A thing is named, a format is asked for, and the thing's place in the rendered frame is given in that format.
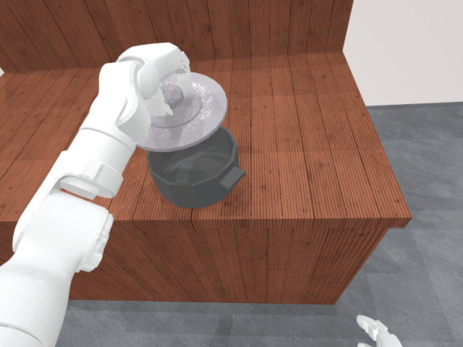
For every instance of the robot left hand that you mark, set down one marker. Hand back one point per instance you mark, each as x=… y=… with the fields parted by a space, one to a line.
x=168 y=59

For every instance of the lid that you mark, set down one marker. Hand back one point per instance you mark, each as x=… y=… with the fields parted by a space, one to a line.
x=196 y=119

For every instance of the pot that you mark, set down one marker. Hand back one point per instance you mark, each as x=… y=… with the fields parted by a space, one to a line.
x=200 y=175

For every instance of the table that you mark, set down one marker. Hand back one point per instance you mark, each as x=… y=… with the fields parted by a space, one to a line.
x=318 y=193

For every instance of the robot left forearm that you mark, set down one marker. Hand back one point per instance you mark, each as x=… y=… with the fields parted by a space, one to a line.
x=118 y=118

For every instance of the knob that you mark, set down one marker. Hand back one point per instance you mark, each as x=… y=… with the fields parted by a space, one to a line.
x=173 y=95

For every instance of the robot right hand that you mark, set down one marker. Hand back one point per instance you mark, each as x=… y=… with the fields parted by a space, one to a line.
x=378 y=332

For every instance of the robot left upper arm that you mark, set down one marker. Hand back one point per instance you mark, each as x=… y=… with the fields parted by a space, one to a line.
x=67 y=234

